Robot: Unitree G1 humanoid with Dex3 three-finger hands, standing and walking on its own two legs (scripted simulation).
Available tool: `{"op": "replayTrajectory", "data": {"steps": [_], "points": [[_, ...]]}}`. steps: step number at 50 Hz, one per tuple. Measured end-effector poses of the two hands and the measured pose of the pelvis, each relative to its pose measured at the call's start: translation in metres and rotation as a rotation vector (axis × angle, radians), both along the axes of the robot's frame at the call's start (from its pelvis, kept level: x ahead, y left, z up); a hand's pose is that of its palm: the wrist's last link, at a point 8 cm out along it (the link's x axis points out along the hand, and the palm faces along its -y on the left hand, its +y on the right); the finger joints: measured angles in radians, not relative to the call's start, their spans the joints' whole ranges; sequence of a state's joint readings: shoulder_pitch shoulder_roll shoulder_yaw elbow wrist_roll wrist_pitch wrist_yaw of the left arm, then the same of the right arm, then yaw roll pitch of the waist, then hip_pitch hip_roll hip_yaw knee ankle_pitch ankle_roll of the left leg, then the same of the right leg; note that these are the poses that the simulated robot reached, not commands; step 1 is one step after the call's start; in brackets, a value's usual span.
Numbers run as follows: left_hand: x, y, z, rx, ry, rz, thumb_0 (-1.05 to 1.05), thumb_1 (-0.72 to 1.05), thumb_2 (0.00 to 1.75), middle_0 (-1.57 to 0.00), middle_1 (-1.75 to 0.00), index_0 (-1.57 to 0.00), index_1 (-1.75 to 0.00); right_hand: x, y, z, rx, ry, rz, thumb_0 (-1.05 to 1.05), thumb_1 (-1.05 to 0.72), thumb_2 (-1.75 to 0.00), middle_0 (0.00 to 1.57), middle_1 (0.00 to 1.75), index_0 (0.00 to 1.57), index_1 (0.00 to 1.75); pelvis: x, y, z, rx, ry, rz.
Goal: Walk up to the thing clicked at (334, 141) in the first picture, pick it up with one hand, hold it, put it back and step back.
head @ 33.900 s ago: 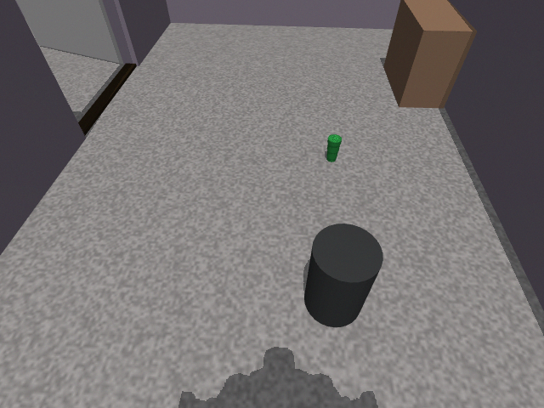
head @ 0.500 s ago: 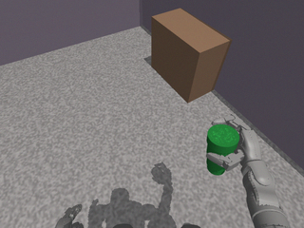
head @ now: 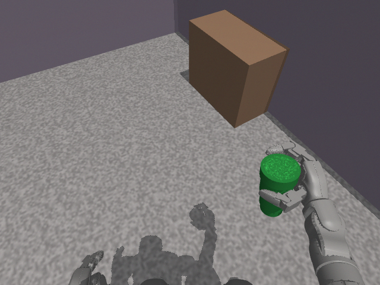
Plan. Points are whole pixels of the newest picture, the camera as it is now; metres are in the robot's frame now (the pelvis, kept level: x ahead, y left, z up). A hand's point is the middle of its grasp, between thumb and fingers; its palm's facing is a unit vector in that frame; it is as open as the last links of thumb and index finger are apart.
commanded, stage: hold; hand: right
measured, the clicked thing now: (275, 189) +0.31 -0.16 +0.01
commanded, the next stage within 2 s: crouch in 0.70 s
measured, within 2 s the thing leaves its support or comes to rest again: neither
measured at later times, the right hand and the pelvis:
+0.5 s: hand (283, 178) +0.32 -0.17 +0.05, palm faces -0.04 +1.00 -0.02, open 10.6 cm; pelvis +0.00 -0.01 +0.00, yaw +0 degrees
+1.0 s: hand (281, 185) +0.31 -0.17 +0.03, palm faces -0.04 +1.00 -0.01, open 10.6 cm; pelvis -0.01 +0.00 -0.01, yaw +0 degrees
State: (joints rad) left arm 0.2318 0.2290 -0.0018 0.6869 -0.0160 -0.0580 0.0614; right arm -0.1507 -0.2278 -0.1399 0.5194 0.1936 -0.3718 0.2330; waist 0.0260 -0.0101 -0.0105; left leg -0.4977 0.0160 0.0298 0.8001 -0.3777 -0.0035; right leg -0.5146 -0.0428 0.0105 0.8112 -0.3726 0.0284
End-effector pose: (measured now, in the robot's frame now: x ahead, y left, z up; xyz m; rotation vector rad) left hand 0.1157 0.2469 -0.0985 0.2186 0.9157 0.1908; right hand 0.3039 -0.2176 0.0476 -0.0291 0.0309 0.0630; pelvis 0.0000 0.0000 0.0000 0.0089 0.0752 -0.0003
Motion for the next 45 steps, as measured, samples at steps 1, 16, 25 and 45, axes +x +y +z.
{"op": "replayTrajectory", "data": {"steps": [1,16,25,45], "points": [[0.000,0.000,0.000,-0.001,-0.001,0.000,0.01,0.92,0.90,-0.20,-0.30,-0.20,-0.30,-0.001,0.000,0.000,0.000,-0.001,0.002,0.07,0.44,-1.06,0.83,1.10,0.66,1.08,0.000,0.000,0.000,0.000,0.000,0.000],[0.004,-0.006,0.002,-0.001,-0.018,-0.012,0.01,0.92,0.90,-0.20,-0.30,-0.20,-0.30,-0.002,-0.005,-0.001,-0.002,0.000,-0.004,0.07,0.43,-1.06,0.83,1.10,0.66,1.08,-0.001,-0.004,-0.001,0.005,0.003,-0.001],[0.002,-0.007,0.002,-0.005,-0.021,-0.013,0.01,0.92,0.90,-0.20,-0.30,-0.20,-0.30,-0.001,-0.009,0.001,0.008,0.000,-0.021,0.07,0.44,-1.06,0.83,1.10,0.66,1.07,-0.001,-0.005,-0.001,0.006,-0.003,-0.004],[-0.003,-0.006,0.001,-0.004,-0.022,-0.019,0.01,0.91,0.90,-0.20,-0.30,-0.20,-0.30,-0.009,-0.009,-0.003,0.003,-0.001,-0.014,0.07,0.44,-1.06,0.83,1.10,0.66,1.07,-0.006,-0.004,-0.002,0.007,-0.001,-0.003]]}}
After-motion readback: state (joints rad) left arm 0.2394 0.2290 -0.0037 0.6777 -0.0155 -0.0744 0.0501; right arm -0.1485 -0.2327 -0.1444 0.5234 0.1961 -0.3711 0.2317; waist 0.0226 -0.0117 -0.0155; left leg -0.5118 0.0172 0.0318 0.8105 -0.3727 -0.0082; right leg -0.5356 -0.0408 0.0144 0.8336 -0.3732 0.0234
